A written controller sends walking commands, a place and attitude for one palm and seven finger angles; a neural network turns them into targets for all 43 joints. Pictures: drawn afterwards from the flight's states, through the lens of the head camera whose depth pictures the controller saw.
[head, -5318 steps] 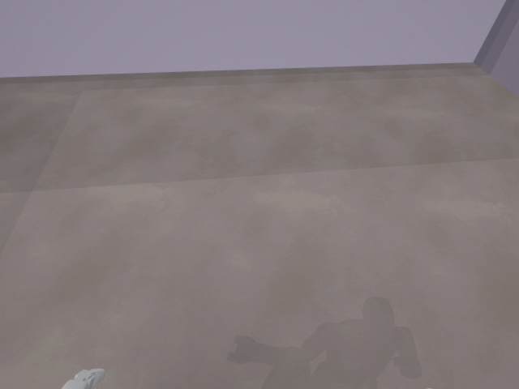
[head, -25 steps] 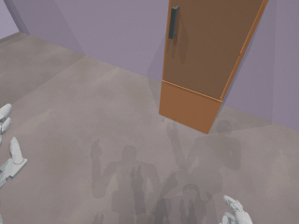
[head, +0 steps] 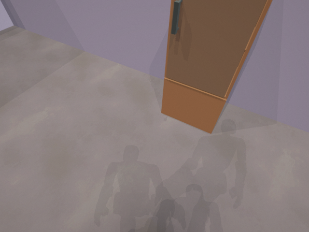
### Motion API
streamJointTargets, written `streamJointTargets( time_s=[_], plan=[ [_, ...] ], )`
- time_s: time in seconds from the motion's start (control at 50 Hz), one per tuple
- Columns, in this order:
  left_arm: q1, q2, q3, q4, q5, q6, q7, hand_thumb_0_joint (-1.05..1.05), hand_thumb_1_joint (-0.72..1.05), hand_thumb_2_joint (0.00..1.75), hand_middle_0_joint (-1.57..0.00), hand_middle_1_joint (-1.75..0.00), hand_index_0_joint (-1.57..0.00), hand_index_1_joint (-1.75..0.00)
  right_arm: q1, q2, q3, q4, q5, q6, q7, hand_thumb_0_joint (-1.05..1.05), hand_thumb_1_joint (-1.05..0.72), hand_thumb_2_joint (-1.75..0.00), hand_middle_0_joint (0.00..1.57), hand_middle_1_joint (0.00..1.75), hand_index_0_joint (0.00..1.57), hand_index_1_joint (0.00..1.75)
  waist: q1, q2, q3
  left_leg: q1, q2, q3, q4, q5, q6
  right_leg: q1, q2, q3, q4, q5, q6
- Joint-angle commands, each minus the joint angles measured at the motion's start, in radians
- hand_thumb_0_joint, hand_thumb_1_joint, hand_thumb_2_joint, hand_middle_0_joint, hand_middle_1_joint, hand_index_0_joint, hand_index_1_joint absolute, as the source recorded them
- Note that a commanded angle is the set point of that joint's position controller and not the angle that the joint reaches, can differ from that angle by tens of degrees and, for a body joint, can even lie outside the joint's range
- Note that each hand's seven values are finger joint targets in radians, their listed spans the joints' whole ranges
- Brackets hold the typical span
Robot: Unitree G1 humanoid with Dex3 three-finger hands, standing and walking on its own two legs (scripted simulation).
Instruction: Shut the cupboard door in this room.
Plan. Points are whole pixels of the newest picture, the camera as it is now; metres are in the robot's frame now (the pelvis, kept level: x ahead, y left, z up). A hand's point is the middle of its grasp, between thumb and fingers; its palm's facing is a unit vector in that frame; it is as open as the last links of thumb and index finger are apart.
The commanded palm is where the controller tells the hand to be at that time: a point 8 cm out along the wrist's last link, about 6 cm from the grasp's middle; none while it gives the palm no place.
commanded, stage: let the arm hang, fingers relaxed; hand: left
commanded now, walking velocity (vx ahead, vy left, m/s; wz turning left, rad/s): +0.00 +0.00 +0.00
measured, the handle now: (177, 16) +1.09 -0.06 +0.07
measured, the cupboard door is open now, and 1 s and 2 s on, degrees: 0 0 0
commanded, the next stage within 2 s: look to check the result in 0.58 s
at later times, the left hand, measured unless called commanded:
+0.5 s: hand out of the picture +0.01 +0.16 -0.18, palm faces +0.00 -0.99 -0.17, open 7.3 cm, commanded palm none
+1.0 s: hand out of the picture +0.01 +0.18 -0.17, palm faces -0.01 -0.98 -0.21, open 7.3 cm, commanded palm none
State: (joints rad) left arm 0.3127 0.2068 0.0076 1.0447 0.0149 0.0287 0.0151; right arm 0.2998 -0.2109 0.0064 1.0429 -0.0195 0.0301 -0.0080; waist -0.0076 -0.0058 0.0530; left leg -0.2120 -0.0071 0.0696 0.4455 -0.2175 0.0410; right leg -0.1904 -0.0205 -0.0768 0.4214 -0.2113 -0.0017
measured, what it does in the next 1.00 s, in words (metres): stands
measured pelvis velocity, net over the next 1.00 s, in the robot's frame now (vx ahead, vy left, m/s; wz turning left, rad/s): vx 0.02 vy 0.00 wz -0.03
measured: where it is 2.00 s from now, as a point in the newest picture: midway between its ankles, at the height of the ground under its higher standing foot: outside the picture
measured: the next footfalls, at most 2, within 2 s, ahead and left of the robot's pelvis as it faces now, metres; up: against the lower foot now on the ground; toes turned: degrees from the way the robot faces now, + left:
none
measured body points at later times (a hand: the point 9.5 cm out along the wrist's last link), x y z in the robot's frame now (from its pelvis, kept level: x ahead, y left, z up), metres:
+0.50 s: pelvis +0.01 +0.00 +0.00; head +0.00 +0.00 +0.45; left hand +0.01 +0.21 -0.16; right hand -0.01 -0.22 -0.16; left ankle +0.02 +0.09 -0.74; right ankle +0.01 -0.12 -0.74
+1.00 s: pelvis +0.02 +0.00 +0.00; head +0.02 +0.00 +0.45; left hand +0.01 +0.23 -0.15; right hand +0.00 -0.23 -0.16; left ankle +0.02 +0.09 -0.74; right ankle +0.01 -0.12 -0.74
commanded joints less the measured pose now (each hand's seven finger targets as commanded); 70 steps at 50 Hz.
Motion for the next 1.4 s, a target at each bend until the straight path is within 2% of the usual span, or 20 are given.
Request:
streamJointTargets(
  time_s=[0.0, 0.1, 0.12, 0.18, 0.28, 0.34, 0.5, 0.66, 0.76, 0.9, 1.08, 1.16, 1.26, 1.38],
  plan=[
    [0.000, 0.102, 0.015, -0.005, -0.006, -0.040, 0.008, 0.00, 0.90, 0.90, -0.20, -0.30, -0.20, -0.30, 0.013, -0.105, -0.021, -0.026, 0.008, -0.030, -0.016, 0.00, -0.90, -0.90, 0.20, 0.30, 0.20, 0.30, -0.005, -0.008, -0.002, 0.004, 0.105, -0.130, -0.134, -0.007, -0.004, -0.010, -0.090, 0.128, -0.111, -0.021, -0.035],
    [0.016, 0.082, 0.011, 0.042, -0.006, -0.039, 0.013, 0.00, 0.90, 0.90, -0.20, -0.30, -0.20, -0.30, 0.039, -0.085, -0.018, 0.020, 0.008, -0.032, -0.020, 0.00, -0.90, -0.90, 0.20, 0.30, 0.20, 0.30, -0.003, -0.050, 0.014, 0.020, 0.110, -0.123, -0.149, 0.012, 0.001, -0.015, -0.087, 0.122, -0.112, -0.013, -0.030],
    [0.025, 0.083, 0.011, 0.047, -0.005, -0.039, 0.014, 0.00, 0.90, 0.90, -0.20, -0.30, -0.20, -0.30, 0.040, -0.085, -0.018, 0.023, 0.010, -0.032, -0.019, 0.00, -0.90, -0.90, 0.20, 0.30, 0.20, 0.30, 0.000, -0.037, 0.016, 0.020, 0.109, -0.119, -0.146, 0.017, 0.001, -0.015, -0.085, 0.123, -0.113, -0.014, -0.030],
    [0.029, 0.064, 0.008, 0.060, -0.005, -0.038, 0.016, 0.00, 0.90, 0.90, -0.20, -0.30, -0.20, -0.30, 0.051, -0.059, -0.014, 0.043, 0.008, -0.029, -0.020, 0.00, -0.90, -0.90, 0.20, 0.30, 0.20, 0.30, -0.003, -0.056, 0.046, 0.012, 0.107, -0.111, -0.157, -0.006, -0.001, -0.032, -0.084, 0.124, -0.118, -0.032, -0.025],
    [0.041, 0.049, 0.008, 0.069, -0.005, -0.036, 0.019, 0.00, 0.90, 0.90, -0.20, -0.30, -0.20, -0.30, 0.057, -0.037, -0.011, 0.059, 0.007, -0.031, -0.022, 0.00, -0.90, -0.90, 0.20, 0.30, 0.20, 0.30, 0.000, -0.014, 0.057, 0.002, 0.103, -0.114, -0.168, -0.008, -0.001, -0.028, -0.080, 0.124, -0.109, -0.016, -0.024],
    [0.047, 0.044, 0.009, 0.071, -0.005, -0.038, 0.020, 0.00, 0.90, 0.90, -0.20, -0.30, -0.20, -0.30, 0.058, -0.028, -0.012, 0.063, 0.008, -0.037, -0.023, 0.00, -0.90, -0.90, 0.20, 0.30, 0.20, 0.30, 0.003, 0.007, 0.033, 0.012, 0.105, -0.111, -0.163, 0.034, -0.001, -0.009, -0.082, 0.120, -0.101, 0.021, -0.024],
    [0.058, 0.027, 0.011, 0.084, -0.005, -0.042, 0.021, 0.00, 0.90, 0.90, -0.20, -0.30, -0.20, -0.30, 0.070, -0.018, -0.012, 0.069, 0.009, -0.041, -0.030, 0.00, -0.90, -0.90, 0.20, 0.30, 0.20, 0.30, 0.001, 0.026, 0.053, 0.019, 0.106, -0.107, -0.164, 0.059, -0.002, -0.008, -0.080, 0.121, -0.107, 0.047, -0.026],
    [0.057, 0.035, 0.014, 0.085, -0.004, -0.045, 0.021, 0.00, 0.90, 0.90, -0.20, -0.30, -0.20, -0.30, 0.073, -0.034, -0.017, 0.068, 0.010, -0.042, -0.032, 0.00, -0.90, -0.90, 0.20, 0.30, 0.20, 0.30, -0.002, 0.010, 0.047, 0.033, 0.109, -0.107, -0.165, 0.045, 0.000, -0.006, -0.080, 0.124, -0.115, 0.036, -0.028],
    [0.051, 0.048, 0.017, 0.085, -0.004, -0.049, 0.020, 0.00, 0.90, 0.90, -0.20, -0.30, -0.20, -0.30, 0.062, -0.050, -0.020, 0.065, 0.010, -0.045, -0.032, 0.00, -0.90, -0.90, 0.20, 0.30, 0.20, 0.30, -0.002, -0.005, 0.024, 0.056, 0.113, -0.106, -0.153, 0.091, 0.002, 0.007, -0.083, 0.123, -0.113, 0.067, -0.031],
    [0.030, 0.066, 0.017, 0.083, -0.003, -0.049, 0.019, 0.00, 0.90, 0.90, -0.20, -0.30, -0.20, -0.30, 0.039, -0.071, -0.024, 0.066, 0.010, -0.043, -0.031, 0.00, -0.90, -0.90, 0.20, 0.30, 0.20, 0.30, -0.002, -0.001, 0.046, 0.054, 0.115, -0.108, -0.165, 0.073, 0.001, 0.002, -0.084, 0.127, -0.122, 0.053, -0.031],
    [-0.011, 0.102, 0.022, 0.073, -0.003, -0.051, 0.014, 0.00, 0.90, 0.90, -0.20, -0.30, -0.20, -0.30, 0.003, -0.109, -0.027, 0.057, 0.009, -0.048, -0.028, 0.00, -0.90, -0.90, 0.20, 0.30, 0.20, 0.30, -0.002, 0.004, 0.028, 0.064, 0.121, -0.114, -0.172, 0.107, 0.000, 0.024, -0.087, 0.128, -0.123, 0.080, -0.031],
    [-0.031, 0.122, 0.026, 0.070, -0.003, -0.054, 0.013, 0.00, 0.90, 0.90, -0.20, -0.30, -0.20, -0.30, -0.016, -0.126, -0.027, 0.053, 0.009, -0.053, -0.028, 0.00, -0.90, -0.90, 0.20, 0.30, 0.20, 0.30, 0.000, 0.004, -0.003, 0.083, 0.125, -0.118, -0.170, 0.158, 0.000, 0.049, -0.090, 0.126, -0.119, 0.119, -0.032],
    [-0.049, 0.136, 0.026, 0.067, -0.002, -0.055, 0.011, 0.00, 0.90, 0.90, -0.20, -0.30, -0.20, -0.30, -0.043, -0.143, -0.029, 0.052, 0.008, -0.051, -0.026, 0.00, -0.90, -0.90, 0.20, 0.30, 0.20, 0.30, 0.000, 0.004, 0.017, 0.084, 0.125, -0.118, -0.176, 0.148, -0.003, 0.044, -0.095, 0.127, -0.134, 0.117, -0.032],
    [-0.075, 0.160, 0.029, 0.061, -0.003, -0.057, 0.008, 0.00, 0.90, 0.90, -0.20, -0.30, -0.20, -0.30, -0.063, -0.169, -0.031, 0.047, 0.008, -0.054, -0.025, 0.00, -0.90, -0.90, 0.20, 0.30, 0.20, 0.30, 0.000, 0.009, -0.006, 0.097, 0.129, -0.122, -0.180, 0.175, -0.004, 0.067, -0.099, 0.127, -0.137, 0.141, -0.034]
  ],
)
